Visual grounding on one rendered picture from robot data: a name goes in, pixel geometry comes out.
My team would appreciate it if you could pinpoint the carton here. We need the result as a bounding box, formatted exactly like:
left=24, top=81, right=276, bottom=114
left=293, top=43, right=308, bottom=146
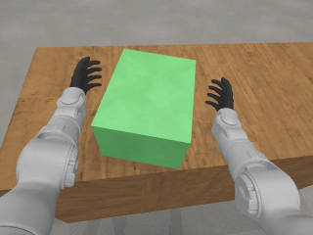
left=91, top=49, right=196, bottom=169

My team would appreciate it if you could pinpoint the robot left upper arm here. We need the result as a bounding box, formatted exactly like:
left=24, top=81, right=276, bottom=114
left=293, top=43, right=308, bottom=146
left=0, top=138, right=79, bottom=235

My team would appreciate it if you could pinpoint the robot right upper arm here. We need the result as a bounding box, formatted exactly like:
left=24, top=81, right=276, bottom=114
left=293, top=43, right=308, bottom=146
left=235, top=169, right=313, bottom=235

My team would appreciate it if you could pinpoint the robot left hand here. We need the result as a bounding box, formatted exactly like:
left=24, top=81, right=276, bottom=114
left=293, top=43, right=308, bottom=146
left=69, top=56, right=102, bottom=95

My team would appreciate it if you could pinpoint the pedestal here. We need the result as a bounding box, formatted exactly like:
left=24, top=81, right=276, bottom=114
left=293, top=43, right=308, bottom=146
left=0, top=42, right=313, bottom=223

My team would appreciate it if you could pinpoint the left robot forearm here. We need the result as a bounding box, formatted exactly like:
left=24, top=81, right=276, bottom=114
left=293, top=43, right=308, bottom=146
left=16, top=87, right=87, bottom=182

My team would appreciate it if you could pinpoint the right robot forearm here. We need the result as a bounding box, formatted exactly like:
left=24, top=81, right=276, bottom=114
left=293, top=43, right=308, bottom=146
left=211, top=108, right=300, bottom=206

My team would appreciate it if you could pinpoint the robot right hand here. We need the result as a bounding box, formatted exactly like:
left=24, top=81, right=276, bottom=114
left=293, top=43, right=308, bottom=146
left=205, top=77, right=234, bottom=112

